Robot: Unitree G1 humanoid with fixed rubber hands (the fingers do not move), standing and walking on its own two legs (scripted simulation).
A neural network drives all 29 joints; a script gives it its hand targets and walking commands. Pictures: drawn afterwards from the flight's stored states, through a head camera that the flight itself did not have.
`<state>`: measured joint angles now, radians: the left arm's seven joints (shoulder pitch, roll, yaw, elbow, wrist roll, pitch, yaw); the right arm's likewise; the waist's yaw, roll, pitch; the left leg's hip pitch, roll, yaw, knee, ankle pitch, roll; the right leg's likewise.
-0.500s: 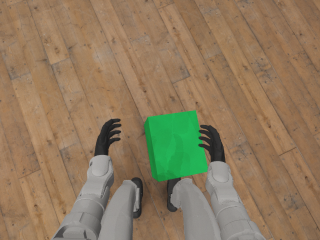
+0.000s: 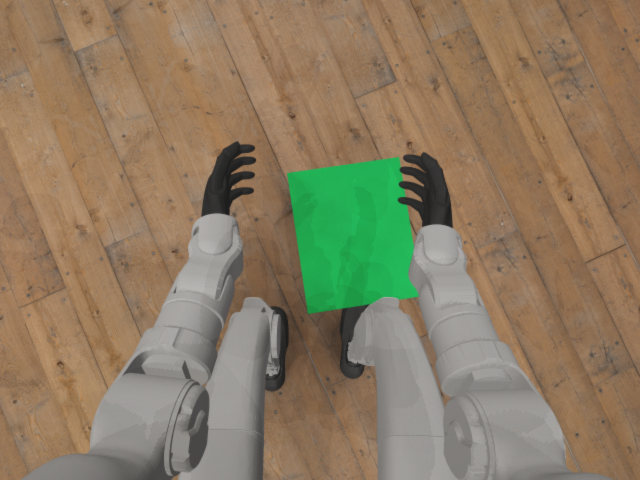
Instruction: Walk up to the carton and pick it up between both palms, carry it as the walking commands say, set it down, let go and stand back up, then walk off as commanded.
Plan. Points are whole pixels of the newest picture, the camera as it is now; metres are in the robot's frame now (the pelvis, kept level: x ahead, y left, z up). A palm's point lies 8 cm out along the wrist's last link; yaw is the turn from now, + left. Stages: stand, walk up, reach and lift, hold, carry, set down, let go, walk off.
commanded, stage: set down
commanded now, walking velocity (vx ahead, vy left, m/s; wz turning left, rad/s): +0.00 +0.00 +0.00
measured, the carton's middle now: (348, 237) +0.38 -0.07 -0.55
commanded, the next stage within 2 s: none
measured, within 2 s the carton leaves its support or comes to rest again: neither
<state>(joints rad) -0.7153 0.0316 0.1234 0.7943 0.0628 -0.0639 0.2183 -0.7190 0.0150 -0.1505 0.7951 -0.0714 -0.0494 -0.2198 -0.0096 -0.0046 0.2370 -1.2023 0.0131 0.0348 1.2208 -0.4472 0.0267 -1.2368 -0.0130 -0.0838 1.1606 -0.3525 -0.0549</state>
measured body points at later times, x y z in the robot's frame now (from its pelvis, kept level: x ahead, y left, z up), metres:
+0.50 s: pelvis -0.01 +0.00 -0.06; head +0.31 +0.00 +0.25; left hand +0.44 +0.12 -0.23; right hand +0.44 -0.13 -0.23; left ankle +0.06 +0.10 -0.62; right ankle +0.10 -0.10 -0.62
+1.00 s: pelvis -0.02 +0.00 -0.13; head +0.33 -0.01 +0.16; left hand +0.48 +0.12 -0.31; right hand +0.47 -0.14 -0.31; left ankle +0.06 +0.11 -0.62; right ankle +0.10 -0.10 -0.62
